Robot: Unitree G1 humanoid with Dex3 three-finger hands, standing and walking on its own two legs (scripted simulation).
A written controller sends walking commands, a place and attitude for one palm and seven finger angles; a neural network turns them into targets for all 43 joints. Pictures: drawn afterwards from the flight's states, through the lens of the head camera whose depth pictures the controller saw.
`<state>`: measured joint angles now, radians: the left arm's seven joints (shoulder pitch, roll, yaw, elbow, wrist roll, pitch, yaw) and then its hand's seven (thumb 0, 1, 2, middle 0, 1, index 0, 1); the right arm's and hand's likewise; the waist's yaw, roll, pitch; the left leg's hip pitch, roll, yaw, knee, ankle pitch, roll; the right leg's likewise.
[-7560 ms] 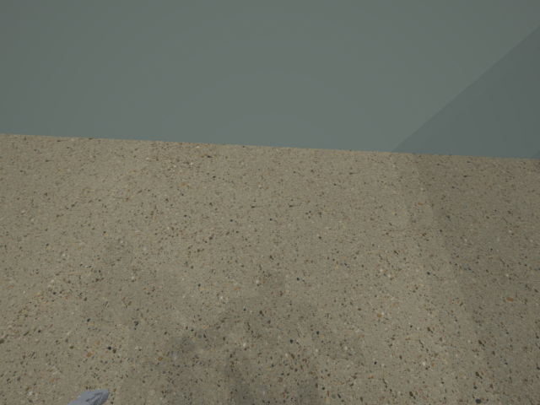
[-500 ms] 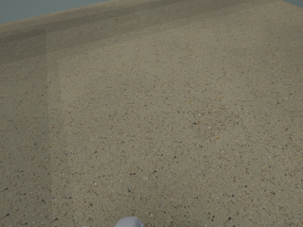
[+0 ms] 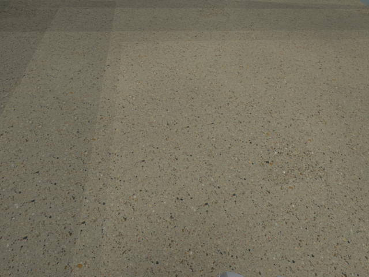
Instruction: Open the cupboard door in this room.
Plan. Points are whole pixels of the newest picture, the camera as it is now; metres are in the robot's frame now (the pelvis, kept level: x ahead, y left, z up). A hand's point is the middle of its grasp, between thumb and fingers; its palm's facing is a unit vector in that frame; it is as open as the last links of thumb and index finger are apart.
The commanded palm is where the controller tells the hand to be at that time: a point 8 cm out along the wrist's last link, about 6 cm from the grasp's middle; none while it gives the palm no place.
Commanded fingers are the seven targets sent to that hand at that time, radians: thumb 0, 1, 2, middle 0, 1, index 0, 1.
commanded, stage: turn or walk to find it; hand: left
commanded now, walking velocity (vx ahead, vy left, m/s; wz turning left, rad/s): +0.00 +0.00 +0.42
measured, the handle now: out of the picture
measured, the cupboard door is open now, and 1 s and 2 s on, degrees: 0 0 0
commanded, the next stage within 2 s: none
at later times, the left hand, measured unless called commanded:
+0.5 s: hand out of the picture +0.00 +0.15 -0.15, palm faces +0.24 -0.93 -0.27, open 7.4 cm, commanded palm none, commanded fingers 0.00 0.90 0.90 -0.20 -0.30 -0.20 -0.30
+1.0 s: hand out of the picture -0.10 +0.22 -0.17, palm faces +0.45 -0.86 -0.24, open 7.4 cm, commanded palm none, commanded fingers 0.00 0.90 0.90 -0.20 -0.30 -0.20 -0.30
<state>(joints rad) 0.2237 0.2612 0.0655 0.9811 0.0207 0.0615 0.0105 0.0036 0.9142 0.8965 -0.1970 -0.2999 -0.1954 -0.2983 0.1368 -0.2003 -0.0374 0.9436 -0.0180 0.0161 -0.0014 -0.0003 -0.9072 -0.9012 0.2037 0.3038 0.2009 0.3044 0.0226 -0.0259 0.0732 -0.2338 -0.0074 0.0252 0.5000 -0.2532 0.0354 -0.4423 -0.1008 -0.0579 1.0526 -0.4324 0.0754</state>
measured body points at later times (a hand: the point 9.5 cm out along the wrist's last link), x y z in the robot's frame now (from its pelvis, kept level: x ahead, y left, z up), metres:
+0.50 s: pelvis -0.03 -0.05 +0.00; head +0.00 -0.08 +0.45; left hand -0.01 +0.20 -0.13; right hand +0.05 -0.30 -0.16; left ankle -0.09 +0.10 -0.65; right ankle +0.00 -0.14 -0.74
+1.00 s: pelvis -0.07 +0.00 +0.00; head -0.05 +0.02 +0.45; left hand -0.13 +0.26 -0.15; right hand +0.12 -0.19 -0.13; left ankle -0.10 +0.08 -0.74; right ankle -0.02 -0.15 -0.67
